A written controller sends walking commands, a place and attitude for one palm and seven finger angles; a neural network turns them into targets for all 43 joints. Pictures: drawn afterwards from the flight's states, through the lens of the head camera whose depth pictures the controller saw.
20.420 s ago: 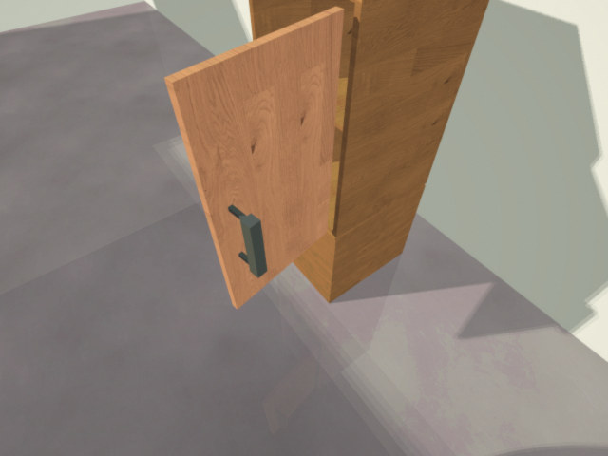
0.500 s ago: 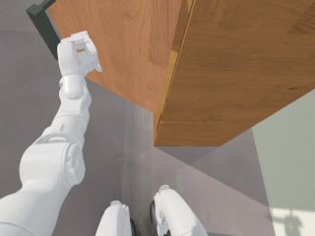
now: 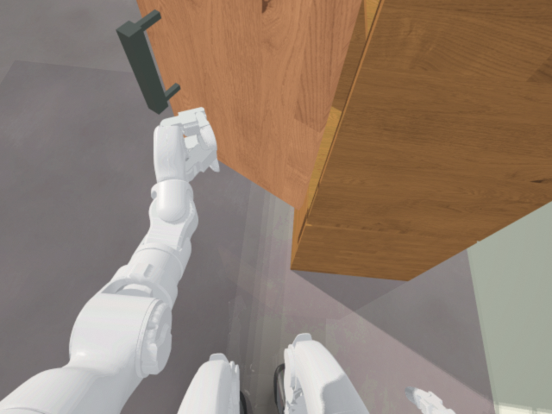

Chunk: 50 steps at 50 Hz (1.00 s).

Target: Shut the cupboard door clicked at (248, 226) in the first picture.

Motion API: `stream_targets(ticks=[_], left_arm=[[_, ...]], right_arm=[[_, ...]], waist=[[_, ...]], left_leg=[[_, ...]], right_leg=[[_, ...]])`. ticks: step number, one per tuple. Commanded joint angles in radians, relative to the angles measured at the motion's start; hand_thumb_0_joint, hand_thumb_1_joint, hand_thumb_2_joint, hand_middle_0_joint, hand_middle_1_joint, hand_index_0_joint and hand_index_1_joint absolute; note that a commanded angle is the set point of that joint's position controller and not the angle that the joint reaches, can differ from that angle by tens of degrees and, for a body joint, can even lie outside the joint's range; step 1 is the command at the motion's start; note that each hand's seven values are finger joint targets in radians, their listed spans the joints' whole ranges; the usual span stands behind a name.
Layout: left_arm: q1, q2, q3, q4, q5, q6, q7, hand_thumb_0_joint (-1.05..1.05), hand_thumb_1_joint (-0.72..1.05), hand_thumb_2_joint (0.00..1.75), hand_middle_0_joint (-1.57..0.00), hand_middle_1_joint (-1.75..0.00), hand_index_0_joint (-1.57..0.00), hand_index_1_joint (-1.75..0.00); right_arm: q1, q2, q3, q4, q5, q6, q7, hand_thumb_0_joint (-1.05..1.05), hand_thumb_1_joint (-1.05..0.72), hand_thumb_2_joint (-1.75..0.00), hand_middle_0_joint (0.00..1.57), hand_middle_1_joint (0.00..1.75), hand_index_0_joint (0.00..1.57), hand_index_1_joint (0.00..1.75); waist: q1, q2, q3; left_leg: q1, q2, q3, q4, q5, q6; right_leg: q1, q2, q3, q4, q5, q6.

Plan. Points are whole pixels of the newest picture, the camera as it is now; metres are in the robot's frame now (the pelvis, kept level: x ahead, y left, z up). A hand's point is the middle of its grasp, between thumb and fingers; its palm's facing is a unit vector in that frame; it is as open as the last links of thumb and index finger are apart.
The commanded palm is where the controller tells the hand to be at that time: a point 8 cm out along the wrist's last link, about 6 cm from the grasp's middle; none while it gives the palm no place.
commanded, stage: draw the hand back to the body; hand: left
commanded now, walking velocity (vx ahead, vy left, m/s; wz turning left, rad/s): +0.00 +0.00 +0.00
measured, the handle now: (155, 65) +0.66 +0.14 +0.03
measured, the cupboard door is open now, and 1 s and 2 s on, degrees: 61 61 61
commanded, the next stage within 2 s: step back with the hand held close in 1.60 s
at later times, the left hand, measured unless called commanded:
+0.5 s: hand (124, 187) +0.37 +0.13 +0.13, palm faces +0.00 -1.00 -0.04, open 3.1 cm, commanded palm +0.34 +0.19 +0.14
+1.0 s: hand out of the picture +0.28 +0.24 +0.22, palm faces +0.28 -0.91 -0.31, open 4.4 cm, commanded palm +0.23 +0.29 +0.25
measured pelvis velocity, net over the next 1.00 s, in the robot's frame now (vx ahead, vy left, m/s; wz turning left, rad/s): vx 0.05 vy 0.03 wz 0.02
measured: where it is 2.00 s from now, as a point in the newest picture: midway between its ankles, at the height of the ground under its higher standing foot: outside the picture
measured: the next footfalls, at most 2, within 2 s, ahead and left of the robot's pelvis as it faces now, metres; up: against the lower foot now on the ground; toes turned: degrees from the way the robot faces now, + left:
none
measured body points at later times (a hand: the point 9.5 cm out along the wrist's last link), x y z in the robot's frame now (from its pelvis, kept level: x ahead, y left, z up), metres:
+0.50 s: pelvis +0.02 +0.00 +0.07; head +0.08 +0.00 +0.52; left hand +0.37 +0.19 +0.13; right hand +0.14 -0.25 -0.04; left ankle +0.00 +0.09 -0.62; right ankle +0.05 -0.07 -0.62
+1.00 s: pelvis +0.05 +0.03 +0.12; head +0.05 +0.00 +0.57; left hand +0.26 +0.29 +0.24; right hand +0.26 -0.17 +0.04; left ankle +0.00 +0.09 -0.62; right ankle +0.05 -0.07 -0.62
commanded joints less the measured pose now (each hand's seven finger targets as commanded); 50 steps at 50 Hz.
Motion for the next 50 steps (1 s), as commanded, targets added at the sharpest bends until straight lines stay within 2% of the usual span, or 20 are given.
stream_targets(ticks=[1,4,6,7,10,13,16,19,22,25,26,27,29,31,32,34,36,41,42,50], left_arm=[[-0.455,0.108,0.002,-0.159,-0.002,-0.072,-0.015,0.0,0.9,0.9,-1.3,-1.5,-1.3,-1.5],[-0.329,0.172,0.064,-0.314,-0.032,-0.066,-0.038,0.0,0.9,0.9,-1.3,-1.5,-1.3,-1.5],[-0.186,0.17,0.058,-0.427,-0.059,-0.029,-0.068,0.0,0.9,0.9,-1.3,-1.5,-1.3,-1.5],[-0.127,0.131,0.02,-0.471,-0.073,0.0,-0.083,0.0,0.9,0.9,-1.3,-1.5,-1.3,-1.5],[0.038,0.136,0.014,-0.619,-0.117,0.069,-0.114,0.0,0.9,0.9,-1.3,-1.5,-1.3,-1.5],[0.124,0.143,0.009,-0.758,-0.15,0.097,-0.132,0.0,0.9,0.9,-1.3,-1.5,-1.3,-1.5],[0.201,0.129,-0.03,-0.842,-0.157,0.091,-0.16,0.0,0.9,0.9,-1.3,-1.5,-1.3,-1.5],[0.307,0.102,-0.082,-0.916,-0.164,0.108,-0.201,0.0,0.9,0.9,-1.3,-1.5,-1.3,-1.5],[0.426,0.119,-0.071,-0.949,-0.192,0.158,-0.238,0.0,0.9,0.9,-1.27,-1.47,-1.27,-1.47],[0.469,0.14,-0.059,-1.056,-0.212,0.205,-0.259,0.0,0.9,0.9,-1.19,-1.38,-1.19,-1.38],[0.489,0.143,-0.054,-1.095,-0.219,0.216,-0.263,0.0,0.9,0.9,-1.16,-1.35,-1.16,-1.35],[0.531,0.212,-0.115,-1.143,-0.122,0.277,-0.216,0.0,0.9,0.9,-1.13,-1.32,-1.13,-1.32],[0.57,0.194,-0.124,-1.228,-0.117,0.349,-0.175,0.0,0.9,0.9,-1.08,-1.26,-1.08,-1.26],[0.628,0.229,-0.082,-1.242,-0.107,0.399,-0.144,0.0,0.9,0.9,-1.02,-1.2,-1.02,-1.2],[0.658,0.233,-0.07,-1.254,-0.108,0.419,-0.138,0.0,0.9,0.9,-1.0,-1.17,-1.0,-1.17],[0.692,0.255,-0.05,-1.322,-0.105,0.448,-0.131,0.0,0.9,0.9,-0.94,-1.11,-0.94,-1.11],[0.732,0.237,-0.059,-1.383,-0.098,0.47,-0.127,0.0,0.9,0.9,-0.89,-1.05,-0.89,-1.05],[0.899,0.242,-0.021,-1.481,-0.098,0.517,-0.125,0.0,0.9,0.9,-0.75,-0.9,-0.75,-0.9],[0.915,0.244,-0.013,-1.506,-0.095,0.523,-0.125,0.0,0.9,0.9,-0.72,-0.87,-0.72,-0.87],[1.046,0.326,0.126,-1.672,-0.095,0.527,-0.108,0.0,0.9,0.9,-0.5,-0.63,-0.5,-0.63]], right_arm=[[0.174,-0.155,-0.058,-0.028,-0.002,-0.013,-0.012,0.0,-0.9,-0.9,0.2,0.3,0.2,0.3],[0.175,-0.163,-0.064,-0.082,0.007,-0.008,-0.012,0.0,-0.9,-0.9,0.2,0.3,0.2,0.3],[0.167,-0.157,-0.065,-0.113,0.027,0.003,-0.013,0.0,-0.9,-0.9,0.2,0.3,0.2,0.3],[0.162,-0.149,-0.063,-0.126,0.037,0.007,-0.015,0.0,-0.9,-0.9,0.2,0.3,0.2,0.3],[0.144,-0.141,-0.058,-0.163,0.065,0.011,-0.036,0.0,-0.9,-0.9,0.2,0.3,0.2,0.3],[0.117,-0.133,-0.053,-0.174,0.076,-0.001,-0.062,0.0,-0.9,-0.9,0.2,0.3,0.2,0.3],[0.079,-0.124,-0.046,-0.171,0.084,-0.021,-0.082,0.0,-0.9,-0.9,0.2,0.3,0.2,0.3],[0.049,-0.121,-0.043,-0.188,0.092,-0.037,-0.091,0.0,-0.9,-0.9,0.2,0.3,0.2,0.3],[0.016,-0.122,-0.037,-0.2,0.104,-0.044,-0.099,0.0,-0.9,-0.9,0.2,0.3,0.2,0.3],[-0.023,-0.119,-0.03,-0.225,0.114,-0.057,-0.111,0.0,-0.9,-0.9,0.2,0.3,0.2,0.3],[-0.029,-0.118,-0.028,-0.232,0.114,-0.064,-0.115,0.0,-0.9,-0.9,0.2,0.3,0.2,0.3],[-0.079,-0.094,-0.034,-0.254,0.12,-0.034,-0.133,0.0,-0.9,-0.9,0.2,0.3,0.2,0.3],[-0.11,-0.086,-0.021,-0.276,0.121,-0.02,-0.16,0.0,-0.9,-0.9,0.2,0.3,0.2,0.3],[-0.128,-0.079,-0.007,-0.264,0.118,-0.013,-0.177,0.0,-0.9,-0.9,0.2,0.3,0.2,0.3],[-0.135,-0.076,-0.003,-0.262,0.117,-0.012,-0.184,0.0,-0.9,-0.9,0.2,0.3,0.2,0.3],[-0.151,-0.076,0.002,-0.261,0.116,-0.015,-0.195,0.0,-0.9,-0.9,0.2,0.3,0.2,0.3],[-0.159,-0.07,0.014,-0.257,0.111,-0.029,-0.194,0.0,-0.9,-0.9,0.2,0.3,0.2,0.3],[-0.163,-0.072,0.019,-0.245,0.097,-0.058,-0.182,0.0,-0.9,-0.9,0.2,0.3,0.2,0.3],[-0.164,-0.074,0.019,-0.242,0.095,-0.063,-0.177,0.0,-0.9,-0.9,0.2,0.3,0.2,0.3],[-0.185,-0.073,0.015,-0.221,0.083,-0.101,-0.162,0.0,-0.9,-0.9,0.2,0.3,0.2,0.3]], waist=[[-0.059,-0.003,-0.469],[0.023,0.057,-0.65],[0.06,0.039,-0.677],[0.056,0.003,-0.64],[0.078,-0.093,-0.536],[0.081,-0.136,-0.427],[0.083,-0.105,-0.316],[0.094,-0.017,-0.271],[0.112,-0.029,-0.218],[0.128,0.005,-0.203],[0.132,-0.029,-0.208],[0.157,-0.053,-0.259],[0.152,-0.007,-0.184],[0.16,-0.026,-0.108],[0.163,-0.06,-0.087],[0.169,-0.03,-0.084],[0.171,0.022,-0.051],[0.182,-0.008,-0.002],[0.183,0.016,0.001],[0.205,0.027,0.018]], left_leg=[[0.103,0.011,-0.061,-0.134,0.209,-0.023],[0.253,0.014,-0.058,-0.175,0.346,-0.034],[0.317,0.021,-0.054,-0.215,0.415,-0.041],[0.325,0.023,-0.046,-0.238,0.422,-0.035],[0.309,0.025,-0.028,-0.308,0.395,-0.021],[0.316,0.023,-0.015,-0.359,0.325,-0.015],[0.372,0.024,-0.016,-0.404,0.284,-0.014],[0.469,0.025,-0.023,-0.451,0.312,-0.016],[0.526,0.031,-0.035,-0.502,0.321,-0.022],[0.59,0.033,-0.047,-0.539,0.359,-0.023],[0.608,0.036,-0.056,-0.55,0.382,-0.024],[0.658,0.037,-0.049,-0.611,0.392,-0.025],[0.694,0.039,-0.048,-0.657,0.402,-0.02],[0.726,0.048,-0.056,-0.697,0.413,-0.021],[0.741,0.049,-0.053,-0.716,0.415,-0.02],[0.805,0.053,-0.056,-0.748,0.464,-0.019],[0.878,0.059,-0.069,-0.784,0.531,-0.032],[0.971,0.076,-0.08,-0.836,0.7,-0.053],[0.99,0.078,-0.081,-0.844,0.725,-0.059],[1.025,0.083,-0.091,-0.891,0.763,-0.08]], right_leg=[[0.431,-0.028,0.15,-0.165,0.251,0.068],[0.542,-0.022,0.137,-0.154,0.373,0.059],[0.621,-0.017,0.131,-0.181,0.439,0.058],[0.66,-0.016,0.132,-0.211,0.46,0.063],[0.773,-0.019,0.149,-0.294,0.473,0.071],[0.822,-0.035,0.179,-0.38,0.397,0.082],[0.804,-0.043,0.184,-0.434,0.314,0.079],[0.794,-0.04,0.151,-0.45,0.325,0.066],[0.798,-0.038,0.128,-0.482,0.308,0.062],[0.827,-0.038,0.11,-0.494,0.334,0.056],[0.849,-0.035,0.1,-0.493,0.355,0.056],[0.956,-0.064,0.16,-0.545,0.346,0.06],[0.99,-0.07,0.152,-0.591,0.357,0.06],[1.007,-0.07,0.145,-0.628,0.372,0.06],[1.033,-0.072,0.142,-0.649,0.376,0.064],[1.076,-0.07,0.132,-0.68,0.412,0.058],[1.075,-0.065,0.108,-0.7,0.437,0.049],[1.121,-0.061,0.085,-0.758,0.518,0.051],[1.123,-0.059,0.082,-0.767,0.518,0.05],[1.183,-0.059,0.075,-0.813,0.501,0.048]])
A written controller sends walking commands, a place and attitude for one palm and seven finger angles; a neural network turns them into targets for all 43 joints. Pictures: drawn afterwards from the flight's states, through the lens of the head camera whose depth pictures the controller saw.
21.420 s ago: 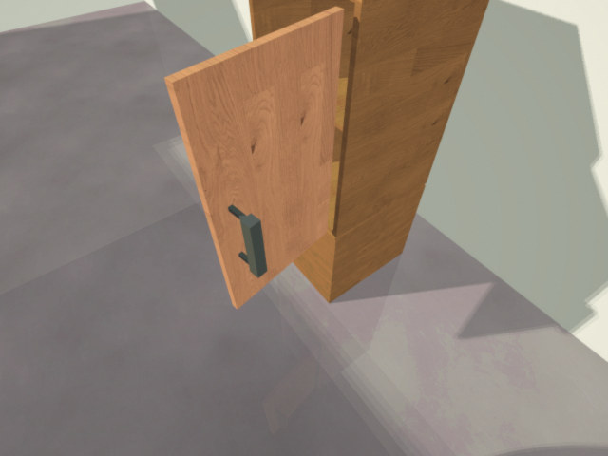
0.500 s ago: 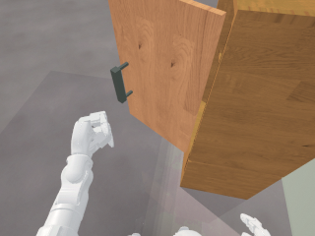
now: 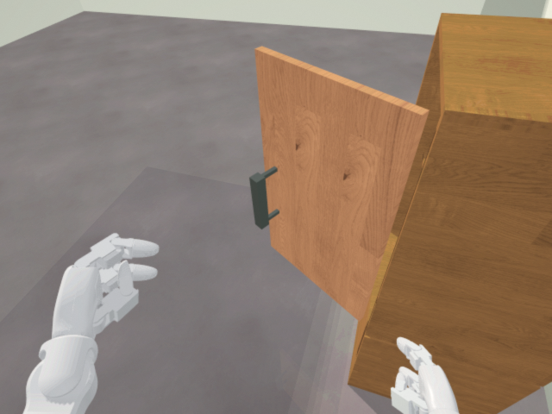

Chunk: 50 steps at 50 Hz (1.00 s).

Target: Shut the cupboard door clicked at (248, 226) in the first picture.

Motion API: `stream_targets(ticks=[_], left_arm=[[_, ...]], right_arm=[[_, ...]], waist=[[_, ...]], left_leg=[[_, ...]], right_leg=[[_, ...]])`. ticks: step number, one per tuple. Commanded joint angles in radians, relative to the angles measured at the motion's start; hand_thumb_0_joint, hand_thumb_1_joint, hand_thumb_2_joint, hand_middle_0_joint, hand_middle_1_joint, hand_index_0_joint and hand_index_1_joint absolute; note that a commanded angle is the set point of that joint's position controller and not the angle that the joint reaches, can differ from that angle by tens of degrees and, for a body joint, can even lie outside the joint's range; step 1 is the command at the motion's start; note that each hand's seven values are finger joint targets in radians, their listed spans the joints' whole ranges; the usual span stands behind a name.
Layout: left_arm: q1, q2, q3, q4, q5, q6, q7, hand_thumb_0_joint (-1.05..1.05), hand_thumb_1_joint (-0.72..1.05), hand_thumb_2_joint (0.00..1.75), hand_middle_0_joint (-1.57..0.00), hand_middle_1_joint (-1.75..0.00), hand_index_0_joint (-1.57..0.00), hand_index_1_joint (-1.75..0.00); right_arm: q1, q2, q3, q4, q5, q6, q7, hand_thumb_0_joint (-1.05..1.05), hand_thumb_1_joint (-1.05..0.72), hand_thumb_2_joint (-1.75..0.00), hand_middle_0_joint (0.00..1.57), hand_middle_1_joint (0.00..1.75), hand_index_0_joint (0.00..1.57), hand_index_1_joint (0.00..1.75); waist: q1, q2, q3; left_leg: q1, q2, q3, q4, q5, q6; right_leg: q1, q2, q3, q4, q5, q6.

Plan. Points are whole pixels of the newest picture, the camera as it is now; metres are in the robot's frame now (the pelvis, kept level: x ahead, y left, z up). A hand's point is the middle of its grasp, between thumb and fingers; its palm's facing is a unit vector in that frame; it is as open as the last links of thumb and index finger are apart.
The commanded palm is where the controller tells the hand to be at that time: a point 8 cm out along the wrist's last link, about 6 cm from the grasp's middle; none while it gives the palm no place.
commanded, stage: draw the hand back to the body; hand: left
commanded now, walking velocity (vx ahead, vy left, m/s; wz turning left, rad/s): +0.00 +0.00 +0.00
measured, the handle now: (267, 197) +0.61 +0.10 -0.09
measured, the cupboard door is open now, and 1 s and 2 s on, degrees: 61 61 61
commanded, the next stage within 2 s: step back with the hand held close in 0.60 s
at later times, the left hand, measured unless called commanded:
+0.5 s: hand (55, 315) +0.18 +0.26 +0.15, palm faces +0.44 -0.81 -0.39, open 7.3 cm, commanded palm +0.13 +0.30 +0.18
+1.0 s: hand (51, 311) +0.18 +0.27 +0.15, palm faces +0.39 -0.79 -0.47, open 7.4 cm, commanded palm +0.12 +0.31 +0.18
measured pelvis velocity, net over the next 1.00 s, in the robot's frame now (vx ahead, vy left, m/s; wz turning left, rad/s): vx -0.02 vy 0.01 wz -0.02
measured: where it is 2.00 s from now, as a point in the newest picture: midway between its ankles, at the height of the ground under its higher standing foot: outside the picture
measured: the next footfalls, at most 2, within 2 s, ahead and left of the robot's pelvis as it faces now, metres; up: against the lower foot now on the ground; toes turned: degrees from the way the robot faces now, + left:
none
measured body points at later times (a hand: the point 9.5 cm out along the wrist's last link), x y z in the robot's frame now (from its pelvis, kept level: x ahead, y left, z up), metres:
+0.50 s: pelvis -0.01 +0.00 +0.00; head -0.03 -0.02 +0.45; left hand +0.15 +0.30 +0.17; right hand +0.17 -0.22 -0.09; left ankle -0.05 +0.06 -0.74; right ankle -0.01 -0.10 -0.74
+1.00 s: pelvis -0.02 +0.01 -0.01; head -0.02 -0.01 +0.44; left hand +0.15 +0.31 +0.17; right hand +0.14 -0.25 -0.10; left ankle -0.05 +0.06 -0.74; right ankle +0.00 -0.10 -0.74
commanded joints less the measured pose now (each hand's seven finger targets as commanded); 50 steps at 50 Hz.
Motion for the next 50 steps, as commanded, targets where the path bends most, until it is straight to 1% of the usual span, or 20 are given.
stream_targets(ticks=[1,3,11,12,14,16,19,24,28,29,31,33,36,37,38,39,42,44,47,50], left_arm=[[-0.097,0.191,0.177,-0.312,-0.002,-0.074,0.022,0.0,0.9,0.9,-0.47,-0.6,-0.47,-0.6],[-0.066,0.209,0.214,-0.357,0.0,-0.08,0.029,0.0,0.9,0.9,-0.42,-0.54,-0.42,-0.54],[0.099,0.289,0.386,-0.4,-0.021,-0.111,0.036,0.0,0.9,0.9,-0.2,-0.3,-0.2,-0.3],[0.1,0.239,0.341,-0.365,-0.016,-0.113,0.032,0.0,0.9,0.9,-0.2,-0.3,-0.2,-0.3],[0.082,0.2,0.3,-0.327,-0.014,-0.112,0.028,0.0,0.9,0.9,-0.2,-0.3,-0.2,-0.3],[0.045,0.21,0.296,-0.348,-0.009,-0.121,0.032,0.0,0.9,0.9,-0.2,-0.3,-0.2,-0.3],[0.039,0.244,0.326,-0.35,-0.009,-0.127,0.038,0.0,0.9,0.9,-0.2,-0.3,-0.2,-0.3],[0.028,0.284,0.36,-0.399,-0.008,-0.136,0.045,0.0,0.9,0.9,-0.2,-0.3,-0.2,-0.3],[0.044,0.261,0.351,-0.384,-0.009,-0.134,0.043,0.0,0.9,0.9,-0.2,-0.3,-0.2,-0.3],[0.057,0.267,0.362,-0.355,-0.01,-0.129,0.041,0.0,0.9,0.9,-0.2,-0.3,-0.2,-0.3],[0.06,0.248,0.346,-0.356,-0.014,-0.132,0.036,0.0,0.9,0.9,-0.2,-0.3,-0.2,-0.3],[0.054,0.243,0.341,-0.361,-0.012,-0.133,0.035,0.0,0.9,0.9,-0.2,-0.3,-0.2,-0.3],[0.064,0.249,0.347,-0.362,-0.013,-0.134,0.033,0.0,0.9,0.9,-0.2,-0.3,-0.2,-0.3],[-0.052,0.362,0.478,-0.43,-0.007,-0.179,0.05,0.0,0.9,0.9,-0.2,-0.3,-0.2,-0.3],[0.061,0.29,0.431,-0.333,-0.008,-0.185,0.048,0.0,0.9,0.9,-0.2,-0.3,-0.2,-0.3],[0.076,0.285,0.426,-0.342,-0.003,-0.194,0.048,0.0,0.9,0.9,-0.2,-0.3,-0.2,-0.3],[0.138,0.241,0.373,-0.354,-0.001,-0.214,0.051,0.0,0.9,0.9,-0.2,-0.3,-0.2,-0.3],[0.164,0.271,0.401,-0.387,-0.004,-0.226,0.06,0.0,0.9,0.9,-0.2,-0.3,-0.2,-0.3],[0.196,0.304,0.431,-0.432,-0.01,-0.225,0.067,0.0,0.9,0.9,-0.2,-0.3,-0.2,-0.3],[0.179,0.326,0.447,-0.466,-0.009,-0.213,0.061,0.0,0.9,0.9,-0.2,-0.3,-0.2,-0.3]], right_arm=[[-0.111,-0.103,-0.058,-0.136,-0.008,-0.064,-0.005,0.0,-0.9,-0.9,0.2,0.3,0.2,0.3],[-0.109,-0.104,-0.061,-0.128,-0.008,-0.077,-0.002,0.0,-0.9,-0.9,0.2,0.3,0.2,0.3],[-0.115,-0.11,-0.082,-0.104,-0.003,-0.109,0.005,0.0,-0.9,-0.9,0.2,0.3,0.2,0.3],[-0.112,-0.111,-0.081,-0.093,-0.004,-0.111,0.006,0.0,-0.9,-0.9,0.2,0.3,0.2,0.3],[-0.108,-0.126,-0.09,-0.086,-0.003,-0.115,0.007,0.0,-0.9,-0.9,0.2,0.3,0.2,0.3],[-0.105,-0.132,-0.095,-0.087,-0.002,-0.121,0.004,0.0,-0.9,-0.9,0.2,0.3,0.2,0.3],[-0.109,-0.134,-0.095,-0.083,-0.006,-0.128,-0.003,0.0,-0.9,-0.9,0.2,0.3,0.2,0.3],[-0.119,-0.122,-0.087,-0.081,-0.007,-0.146,-0.009,0.0,-0.9,-0.9,0.2,0.3,0.2,0.3],[-0.118,-0.112,-0.082,-0.079,-0.008,-0.147,-0.006,0.0,-0.9,-0.9,0.2,0.3,0.2,0.3],[-0.117,-0.115,-0.085,-0.074,-0.007,-0.146,-0.005,0.0,-0.9,-0.9,0.2,0.3,0.2,0.3],[-0.116,-0.113,-0.085,-0.078,-0.007,-0.142,-0.002,0.0,-0.9,-0.9,0.2,0.3,0.2,0.3],[-0.115,-0.113,-0.087,-0.079,-0.007,-0.141,-0.001,0.0,-0.9,-0.9,0.2,0.3,0.2,0.3],[-0.115,-0.115,-0.089,-0.081,-0.007,-0.14,0.0,0.0,-0.9,-0.9,0.2,0.3,0.2,0.3],[-0.1,-0.158,-0.108,-0.118,-0.01,-0.118,-0.007,0.0,-0.9,-0.9,0.2,0.3,0.2,0.3],[-0.08,-0.146,-0.113,-0.093,-0.016,-0.102,-0.011,0.0,-0.9,-0.9,0.2,0.3,0.2,0.3],[-0.08,-0.15,-0.119,-0.096,-0.019,-0.091,-0.007,0.0,-0.9,-0.9,0.2,0.3,0.2,0.3],[-0.074,-0.145,-0.125,-0.098,-0.01,-0.067,0.0,0.0,-0.9,-0.9,0.2,0.3,0.2,0.3],[-0.076,-0.151,-0.129,-0.102,-0.009,-0.058,-0.005,0.0,-0.9,-0.9,0.2,0.3,0.2,0.3],[-0.088,-0.158,-0.126,-0.125,-0.007,-0.04,-0.02,0.0,-0.9,-0.9,0.2,0.3,0.2,0.3],[-0.087,-0.161,-0.132,-0.144,-0.011,-0.024,-0.03,0.0,-0.9,-0.9,0.2,0.3,0.2,0.3]], waist=[[-0.012,-0.01,-0.126],[-0.007,0.013,-0.13],[0.011,-0.007,-0.081],[0.0,-0.007,-0.036],[-0.012,-0.052,0.006],[-0.014,-0.031,-0.018],[-0.003,-0.05,-0.046],[0.007,0.012,-0.064],[0.007,0.033,-0.027],[0.007,0.002,-0.015],[0.004,-0.004,-0.008],[0.002,0.014,-0.018],[0.004,-0.015,-0.034],[-0.036,-0.014,0.014],[-0.047,-0.096,-0.002],[-0.048,-0.109,-0.015],[-0.066,-0.077,-0.079],[-0.065,-0.059,-0.118],[-0.054,-0.005,-0.171],[-0.045,0.024,-0.177]], left_leg=[[-0.013,0.112,-0.05,-0.072,0.496,-0.104],[-0.008,0.116,-0.057,-0.075,0.514,-0.111],[-0.07,0.113,-0.046,-0.09,0.402,-0.107],[-0.079,0.113,-0.05,-0.097,0.376,-0.106],[-0.085,0.118,-0.054,-0.103,0.318,-0.099],[-0.071,0.115,-0.056,-0.104,0.283,-0.092],[-0.084,0.107,-0.053,-0.104,0.249,-0.083],[-0.095,0.099,-0.046,-0.1,0.26,-0.082],[-0.102,0.1,-0.045,-0.108,0.277,-0.09],[-0.11,0.101,-0.042,-0.106,0.272,-0.086],[-0.105,0.103,-0.04,-0.11,0.252,-0.085],[-0.097,0.102,-0.037,-0.11,0.242,-0.081],[-0.098,0.103,-0.036,-0.108,0.256,-0.079],[-0.21,0.125,-0.082,-0.071,0.117,-0.045],[-0.182,0.112,-0.083,-0.009,0.079,-0.037],[-0.18,0.103,-0.084,0.038,0.084,-0.04],[-0.169,0.108,-0.083,0.094,0.072,-0.042],[-0.175,0.127,-0.088,0.06,0.151,-0.048],[-0.197,0.183,-0.129,-0.017,0.429,-0.064],[-0.197,0.216,-0.141,-0.01,0.663,-0.092]], right_leg=[[0.137,-0.053,0.039,-0.035,0.275,0.0],[0.144,-0.051,0.034,-0.035,0.266,0.001],[0.147,-0.054,0.039,-0.048,0.215,0.003],[0.115,-0.053,0.035,-0.051,0.189,0.003],[0.074,-0.052,0.036,-0.061,0.144,0.006],[0.072,-0.054,0.039,-0.055,0.119,0.007],[0.098,-0.055,0.043,-0.055,0.107,0.004],[0.132,-0.057,0.055,-0.056,0.13,-0.002],[0.122,-0.055,0.051,-0.055,0.139,-0.003],[0.118,-0.053,0.055,-0.064,0.139,-0.003],[0.108,-0.054,0.055,-0.066,0.121,0.0],[0.107,-0.054,0.056,-0.067,0.115,0.0],[0.12,-0.055,0.057,-0.066,0.128,0.002],[0.09,-0.122,0.2,-0.097,0.137,-0.013],[0.04,-0.176,0.244,-0.124,0.104,-0.032],[0.023,-0.209,0.271,-0.133,0.117,-0.05],[-0.02,-0.264,0.295,-0.108,0.1,-0.077],[0.007,-0.245,0.245,-0.039,0.192,-0.067],[0.068,-0.152,0.146,0.119,0.369,-0.016],[0.064,-0.111,0.125,0.18,0.364,0.006]])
